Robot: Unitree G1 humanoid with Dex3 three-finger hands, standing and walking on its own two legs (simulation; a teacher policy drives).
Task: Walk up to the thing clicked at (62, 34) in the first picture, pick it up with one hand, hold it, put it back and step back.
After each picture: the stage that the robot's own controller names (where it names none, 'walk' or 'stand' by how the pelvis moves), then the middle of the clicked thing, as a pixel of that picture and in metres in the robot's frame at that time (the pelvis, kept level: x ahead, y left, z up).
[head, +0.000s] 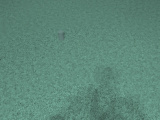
stand; (61, 35) +1.46 +0.28 -0.72
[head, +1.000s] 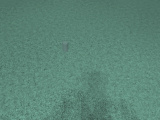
walk; (65, 46) +1.35 +0.16 -0.71
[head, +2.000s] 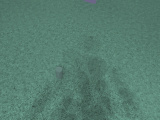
walk; (59, 72) +0.87 +0.18 -0.72
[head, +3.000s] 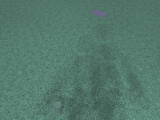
walk; (58, 107) +0.53 +0.19 -0.71
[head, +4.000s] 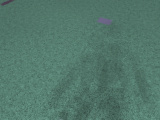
stand; out of the picture +0.42 +0.21 -0.71
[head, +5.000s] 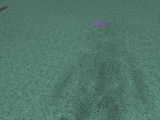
walk; out of the picture +0.39 +0.22 -0.72
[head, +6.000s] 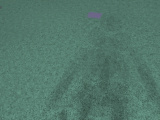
walk; out of the picture +0.39 +0.26 -0.70
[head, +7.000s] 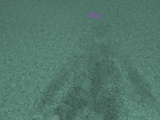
walk; out of the picture +0.42 +0.24 -0.67
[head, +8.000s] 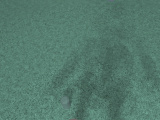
stand; (65, 102) +0.46 +0.23 -0.69
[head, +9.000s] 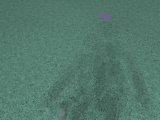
stand; (61, 115) +0.48 +0.19 -0.70
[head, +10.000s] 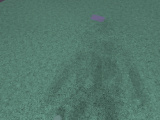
stand; out of the picture +0.44 +0.21 -0.72
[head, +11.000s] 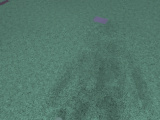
stand; out of the picture +0.43 +0.21 -0.73
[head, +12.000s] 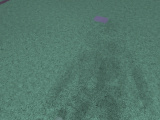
stand; out of the picture +0.43 +0.21 -0.73
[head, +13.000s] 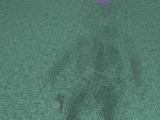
go down; (56, 107) +0.45 +0.20 -0.70
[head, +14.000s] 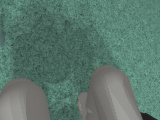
go down; out of the picture +0.52 +0.25 -0.28
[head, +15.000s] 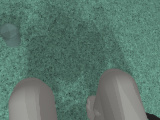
close in; (11, 36) +0.52 +0.24 -0.29
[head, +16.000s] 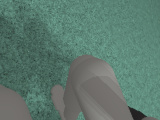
close in; out of the picture +0.50 +0.29 -0.23
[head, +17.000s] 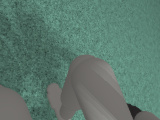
close; out of the picture +0.49 +0.29 -0.24
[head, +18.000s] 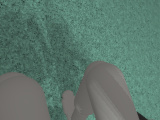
lift; out of the picture +0.44 +0.23 -0.25
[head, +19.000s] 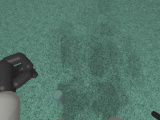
lift; (60, 97) +0.44 +0.15 -0.56
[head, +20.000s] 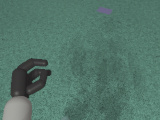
hold; out of the picture +0.40 +0.14 -0.67
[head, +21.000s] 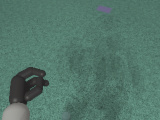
hold; (66, 119) +0.41 +0.13 -0.67
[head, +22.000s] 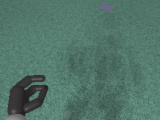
hold; (67, 117) +0.41 +0.13 -0.67
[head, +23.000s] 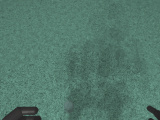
stand; (69, 107) +0.41 +0.12 -0.61
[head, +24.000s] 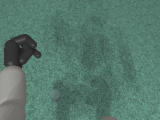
crouch; (55, 96) +0.43 +0.14 -0.58
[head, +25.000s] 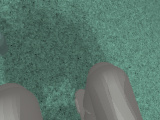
lower; out of the picture +0.48 +0.20 -0.26
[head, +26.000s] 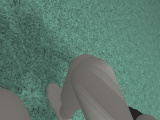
lower; out of the picture +0.46 +0.23 -0.24
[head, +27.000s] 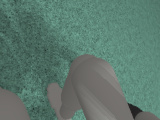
lower; out of the picture +0.46 +0.24 -0.24
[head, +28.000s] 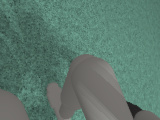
lower; out of the picture +0.46 +0.23 -0.25
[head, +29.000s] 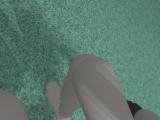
lower; out of the picture +0.46 +0.24 -0.25
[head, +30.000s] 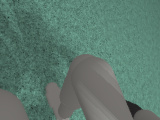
open; out of the picture +0.46 +0.23 -0.25
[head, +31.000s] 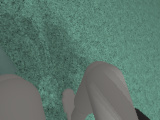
stand; (0, 62) +0.39 +0.16 -0.28
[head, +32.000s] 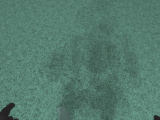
stand; (63, 115) +0.34 +0.12 -0.62
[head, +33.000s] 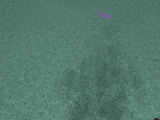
stand; out of the picture +0.32 +0.12 -0.69
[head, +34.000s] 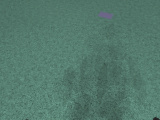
stand; out of the picture +0.31 +0.12 -0.69
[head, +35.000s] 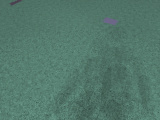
stand; out of the picture +0.32 +0.12 -0.74
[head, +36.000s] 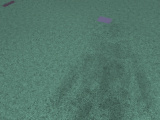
stand; out of the picture +0.31 +0.14 -0.75
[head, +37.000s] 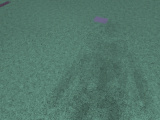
stand; out of the picture +0.30 +0.15 -0.75
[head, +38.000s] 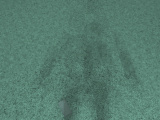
walk; (65, 108) +0.41 +0.13 -0.73
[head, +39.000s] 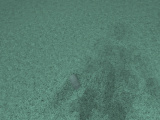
walk; (74, 81) +0.71 +0.17 -0.73
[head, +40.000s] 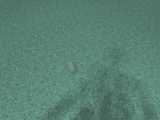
stand; (72, 67) +0.96 +0.12 -0.74
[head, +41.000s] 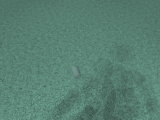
stand; (75, 72) +0.91 +0.11 -0.75
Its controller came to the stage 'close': yes
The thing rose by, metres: 0.01
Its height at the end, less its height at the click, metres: -0.02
